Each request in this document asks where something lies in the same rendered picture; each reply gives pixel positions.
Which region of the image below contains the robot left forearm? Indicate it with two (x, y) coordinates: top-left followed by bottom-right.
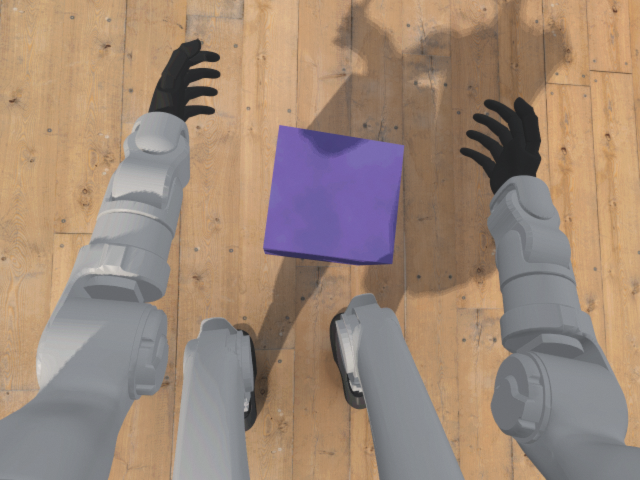
(36, 112), (190, 387)

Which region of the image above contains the left robot hand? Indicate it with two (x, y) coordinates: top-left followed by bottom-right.
(148, 39), (221, 122)

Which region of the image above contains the robot left upper arm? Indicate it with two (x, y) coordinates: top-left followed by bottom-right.
(0, 297), (169, 480)

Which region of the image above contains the carton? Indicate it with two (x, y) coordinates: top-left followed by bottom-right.
(263, 125), (404, 266)

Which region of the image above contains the robot right upper arm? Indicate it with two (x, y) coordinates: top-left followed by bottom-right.
(490, 350), (640, 480)

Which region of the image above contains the robot left thigh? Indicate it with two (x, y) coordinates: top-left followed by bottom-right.
(172, 328), (254, 480)

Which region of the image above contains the robot right forearm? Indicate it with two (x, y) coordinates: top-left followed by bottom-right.
(487, 175), (628, 437)

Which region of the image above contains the robot right thigh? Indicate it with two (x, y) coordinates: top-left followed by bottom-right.
(335, 303), (465, 480)

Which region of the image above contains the robot thigh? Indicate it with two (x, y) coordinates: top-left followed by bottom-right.
(335, 303), (465, 480)
(172, 328), (254, 480)

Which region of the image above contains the right robot hand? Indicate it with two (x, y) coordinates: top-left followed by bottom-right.
(460, 97), (541, 195)

